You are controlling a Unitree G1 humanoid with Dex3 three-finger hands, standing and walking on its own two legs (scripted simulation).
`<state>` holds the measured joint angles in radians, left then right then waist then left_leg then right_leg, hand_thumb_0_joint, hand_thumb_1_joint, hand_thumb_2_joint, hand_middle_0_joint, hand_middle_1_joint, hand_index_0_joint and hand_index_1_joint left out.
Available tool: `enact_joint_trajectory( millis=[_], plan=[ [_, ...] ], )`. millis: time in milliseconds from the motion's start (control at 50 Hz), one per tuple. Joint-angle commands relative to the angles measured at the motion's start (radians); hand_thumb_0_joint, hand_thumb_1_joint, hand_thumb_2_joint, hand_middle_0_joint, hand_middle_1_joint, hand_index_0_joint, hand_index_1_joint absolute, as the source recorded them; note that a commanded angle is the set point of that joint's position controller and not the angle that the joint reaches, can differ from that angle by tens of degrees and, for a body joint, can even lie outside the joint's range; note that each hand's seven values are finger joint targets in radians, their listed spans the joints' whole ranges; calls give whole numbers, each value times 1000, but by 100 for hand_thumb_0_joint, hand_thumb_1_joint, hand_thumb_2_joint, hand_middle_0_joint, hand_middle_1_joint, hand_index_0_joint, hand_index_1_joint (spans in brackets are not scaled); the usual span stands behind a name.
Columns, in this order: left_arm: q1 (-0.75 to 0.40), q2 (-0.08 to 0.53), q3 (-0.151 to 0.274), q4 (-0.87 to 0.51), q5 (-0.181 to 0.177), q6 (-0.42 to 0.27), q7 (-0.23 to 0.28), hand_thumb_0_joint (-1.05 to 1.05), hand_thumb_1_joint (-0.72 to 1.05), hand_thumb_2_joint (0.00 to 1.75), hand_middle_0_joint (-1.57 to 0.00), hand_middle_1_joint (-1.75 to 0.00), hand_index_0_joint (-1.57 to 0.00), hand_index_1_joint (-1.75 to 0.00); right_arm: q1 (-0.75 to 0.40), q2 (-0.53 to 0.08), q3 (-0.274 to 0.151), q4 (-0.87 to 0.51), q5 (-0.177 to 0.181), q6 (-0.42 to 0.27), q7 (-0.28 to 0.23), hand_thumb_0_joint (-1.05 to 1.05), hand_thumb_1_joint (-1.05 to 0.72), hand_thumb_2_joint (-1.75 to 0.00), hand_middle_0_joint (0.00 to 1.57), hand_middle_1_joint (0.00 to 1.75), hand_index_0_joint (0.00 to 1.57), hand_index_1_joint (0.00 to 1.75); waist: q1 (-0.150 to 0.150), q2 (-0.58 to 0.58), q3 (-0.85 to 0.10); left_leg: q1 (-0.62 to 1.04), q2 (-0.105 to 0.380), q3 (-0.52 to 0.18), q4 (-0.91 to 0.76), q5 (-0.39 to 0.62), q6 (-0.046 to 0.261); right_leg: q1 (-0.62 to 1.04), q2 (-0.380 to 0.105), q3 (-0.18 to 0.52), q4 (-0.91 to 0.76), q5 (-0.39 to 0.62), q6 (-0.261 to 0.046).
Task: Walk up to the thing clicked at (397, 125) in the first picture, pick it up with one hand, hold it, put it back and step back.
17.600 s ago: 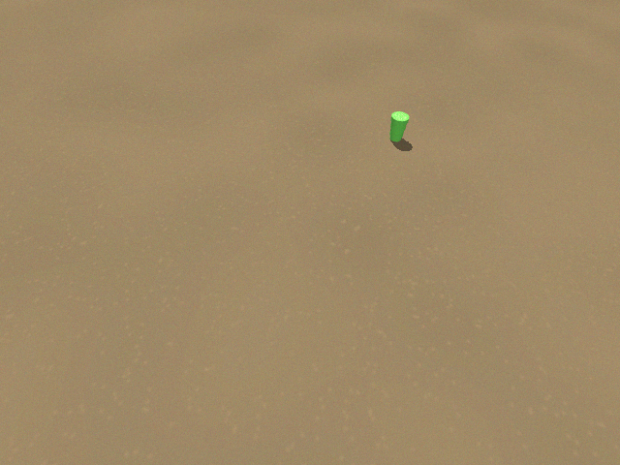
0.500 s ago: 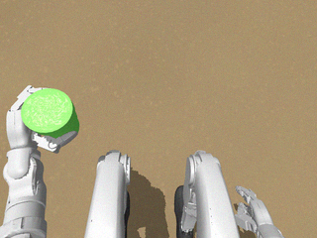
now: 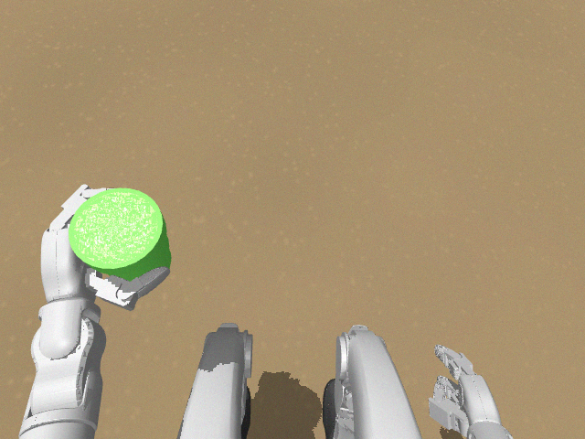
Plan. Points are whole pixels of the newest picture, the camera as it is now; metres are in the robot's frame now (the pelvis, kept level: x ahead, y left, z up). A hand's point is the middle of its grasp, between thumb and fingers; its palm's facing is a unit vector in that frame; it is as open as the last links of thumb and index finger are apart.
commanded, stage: lift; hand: left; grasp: from the side
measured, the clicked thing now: (134, 248) +0.34 +0.22 +0.00
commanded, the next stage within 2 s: hold in 1.32 s
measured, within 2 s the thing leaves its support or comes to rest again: neither
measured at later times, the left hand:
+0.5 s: hand (98, 205) +0.34 +0.20 +0.13, palm faces +0.20 -0.98 -0.05, open 11.2 cm
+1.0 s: hand (95, 160) +0.36 +0.19 +0.18, palm faces +0.21 -0.98 -0.04, open 11.2 cm
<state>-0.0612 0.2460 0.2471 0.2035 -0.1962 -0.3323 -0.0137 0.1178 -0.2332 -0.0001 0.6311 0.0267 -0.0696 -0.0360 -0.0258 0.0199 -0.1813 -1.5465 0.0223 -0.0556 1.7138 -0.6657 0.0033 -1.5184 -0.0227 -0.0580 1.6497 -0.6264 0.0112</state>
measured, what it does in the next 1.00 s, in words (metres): rises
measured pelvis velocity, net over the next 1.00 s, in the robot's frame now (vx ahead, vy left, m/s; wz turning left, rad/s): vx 0.05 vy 0.00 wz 0.03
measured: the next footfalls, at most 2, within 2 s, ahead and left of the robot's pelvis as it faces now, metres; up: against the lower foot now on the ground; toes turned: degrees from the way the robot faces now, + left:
none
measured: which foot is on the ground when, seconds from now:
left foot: down 0.00-1.00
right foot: down 0.00-1.00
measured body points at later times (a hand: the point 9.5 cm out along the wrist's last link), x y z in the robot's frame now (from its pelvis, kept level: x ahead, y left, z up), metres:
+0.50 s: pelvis +0.03 +0.00 +0.11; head +0.12 +0.02 +0.55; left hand +0.32 +0.25 +0.14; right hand +0.18 -0.23 +0.00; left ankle +0.05 +0.11 -0.52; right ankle +0.07 -0.13 -0.52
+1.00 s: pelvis +0.05 +0.00 +0.16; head +0.11 +0.01 +0.60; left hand +0.34 +0.24 +0.18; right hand +0.19 -0.24 +0.05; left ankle +0.05 +0.11 -0.52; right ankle +0.07 -0.13 -0.52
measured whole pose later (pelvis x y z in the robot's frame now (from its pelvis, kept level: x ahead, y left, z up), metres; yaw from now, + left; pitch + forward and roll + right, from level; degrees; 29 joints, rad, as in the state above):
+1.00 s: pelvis +0.05 +0.00 +0.16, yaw +2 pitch +12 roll -2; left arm -0.03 0.19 0.13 0.31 -0.14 -0.30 0.04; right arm 0.22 -0.21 0.02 0.66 -0.01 -0.07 -0.06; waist -0.02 0.01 -0.07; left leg -0.75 0.03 -0.02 1.04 -0.49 0.00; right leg -0.73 -0.01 -0.05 0.99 -0.46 0.01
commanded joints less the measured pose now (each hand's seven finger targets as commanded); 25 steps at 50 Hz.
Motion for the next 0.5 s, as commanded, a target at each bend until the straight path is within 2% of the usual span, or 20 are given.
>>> enact_joint_trajectory(
  millis=[0, 20, 40, 60, 100, 120, 160, 180, 200, 220, 240, 280, 320, 360, 380, 400, 420, 440, 460, 480],
  plan=[
    [-168, 152, 61, -349, -41, -102, 23, 0, -2, 127, -116, -137, -119, -137, 80, -148, -59, -98, 6, -40, -20, 0, -89, -90, 20, 30, 20, 30, -1, 93, -538, 526, -20, -18, -342, 312, 5, 420, 34, 18, -292, 303, -35],
    [-163, 134, 41, -348, -41, -95, 21, 0, -1, 128, -117, -137, -119, -137, 81, -145, -57, -97, 6, -43, -20, 0, -89, -90, 20, 30, 20, 30, 3, 102, -511, 536, -19, -16, -358, 323, 4, 427, 35, 17, -306, 311, -36],
    [-187, 140, 39, -354, -39, -93, 19, 0, -1, 126, -117, -137, -119, -137, 76, -145, -58, -98, 5, -45, -22, 0, -89, -90, 20, 30, 20, 30, 0, 99, -494, 551, -16, -18, -372, 314, 3, 432, 36, 18, -323, 304, -36],
    [-196, 129, 18, -328, -29, -87, 17, 0, -4, 125, -117, -136, -119, -137, 87, -139, -56, -96, 3, -45, -24, 0, -90, -90, 20, 30, 20, 30, -15, 100, -478, 568, -15, -19, -385, 329, 4, 449, 36, 18, -341, 316, -35],
    [-204, 134, 21, -296, -18, -85, 22, 0, -6, 123, -116, -135, -118, -134, 81, -140, -56, -94, 3, -49, -24, 0, -89, -90, 20, 30, 20, 30, -14, 95, -405, 587, -9, -31, -435, 280, 0, 443, 35, 10, -369, 275, -36],
    [-210, 127, 7, -282, -10, -83, 22, 0, -5, 123, -116, -135, -119, -135, 88, -137, -55, -95, 2, -51, -25, 0, -89, -90, 20, 30, 20, 30, -19, 103, -391, 596, -10, -30, -454, 273, 0, 453, 33, 11, -389, 271, -36],
    [-224, 148, 42, -285, -15, -92, 25, 0, -4, 123, -117, -136, -119, -135, 81, -138, -54, -104, 2, -53, -24, 0, -89, -89, 20, 30, 20, 30, 0, 97, -373, 627, -7, -36, -494, 258, -2, 484, 32, 9, -416, 257, -36],
    [-232, 122, 13, -283, -16, -95, 22, 0, -5, 124, -117, -136, -120, -136, 83, -132, -48, -107, 0, -54, -22, 0, -89, -90, 20, 30, 20, 30, -7, 99, -371, 648, -9, -35, -509, 268, -2, 506, 31, 9, -432, 269, -35],
    [-206, 103, 7, -265, -17, -94, 23, 0, -4, 123, -117, -136, -119, -136, 84, -132, -49, -112, 1, -56, -19, 0, -89, -90, 20, 30, 20, 30, 0, 85, -369, 674, -7, -42, -532, 281, -4, 516, 32, 2, -441, 276, -36],
    [-242, 138, 25, -325, -14, -100, 26, 0, -4, 122, -117, -135, -120, -135, 88, -133, -51, -115, -2, -58, -19, 0, -89, -90, 20, 30, 20, 30, 14, 114, -388, 707, -9, -33, -550, 287, -7, 545, 31, 7, -461, 279, -37],
    [-235, 113, -7, -312, -9, -98, 23, 0, -3, 122, -116, -134, -119, -134, 94, -132, -48, -113, -4, -58, -18, 0, -90, -90, 20, 30, 20, 30, 4, 125, -386, 746, -7, -36, -567, 303, -11, 548, 31, 5, -472, 289, -38],
    [-221, 105, -20, -308, -8, -99, 23, 0, -2, 122, -118, -135, -120, -135, 89, -132, -44, -113, -6, -62, -17, 0, -90, -90, 20, 30, 20, 30, 5, 121, -375, 774, -7, -41, -594, 324, -13, 578, 32, 0, -494, 305, -37],
    [-237, 126, -1, -314, -6, -105, 27, 0, -5, 121, -117, -134, -119, -134, 90, -128, -45, -109, -6, -64, -19, 0, -90, -90, 20, 30, 20, 30, 11, 110, -381, 791, -11, -26, -607, 337, -10, 624, 31, 6, -525, 321, -36],
    [-244, 120, -10, -324, -3, -108, 28, 0, -7, 119, -115, -132, -118, -133, 101, -123, -40, -104, -12, -63, -21, 0, -91, -90, 20, 30, 20, 30, 4, 112, -395, 814, -14, -20, -617, 371, -9, 663, 33, 8, -544, 350, -37],
    [-236, 122, -4, -318, -1, -106, 33, 0, -5, 119, -114, -131, -117, -131, 95, -122, -40, -105, -12, -64, -22, 0, -90, -90, 20, 30, 20, 30, 9, 103, -376, 817, -15, -15, -629, 361, -8, 676, 33, 9, -558, 346, -35],
    [-262, 114, -22, -323, 3, -107, 35, 0, -6, 118, -115, -131, -117, -131, 102, -121, -38, -99, -16, -63, -20, 0, -90, -90, 20, 30, 20, 30, -3, 120, -369, 832, -14, -19, -646, 357, -10, 670, 34, 6, -564, 340, -38],
    [-263, 119, -11, -338, 2, -109, 42, 0, -5, 119, -114, -132, -116, -132, 99, -117, -35, -105, -16, -62, -22, 0, -90, -90, 20, 30, 20, 30, 7, 112, -357, 836, -15, -18, -661, 342, -9, 690, 35, 5, -580, 331, -35],
    [-236, 112, -12, -311, 5, -104, 45, 0, -3, 120, -115, -131, -116, -132, 100, -118, -36, -103, -17, -60, -24, 0, -90, -90, 20, 30, 20, 30, 4, 95, -341, 839, -17, -15, -674, 331, -7, 707, 34, 5, -595, 326, -34],
    [-268, 109, -16, -309, 4, -105, 46, 0, -2, 120, -114, -131, -116, -131, 94, -116, -32, -100, -19, -60, -25, 0, -90, -90, 20, 30, 20, 30, -4, 92, -330, 839, -16, -13, -680, 325, -6, 712, 36, 5, -608, 323, -33],
    [-242, 102, -7, -276, 0, -102, 49, 0, 1, 122, -115, -132, -116, -132, 103, -117, -33, -99, -16, -60, -27, 0, -90, -90, 20, 30, 20, 30, 0, 70, -331, 837, -18, -7, -681, 343, -4, 737, 34, 8, -617, 344, -32]
  ],
)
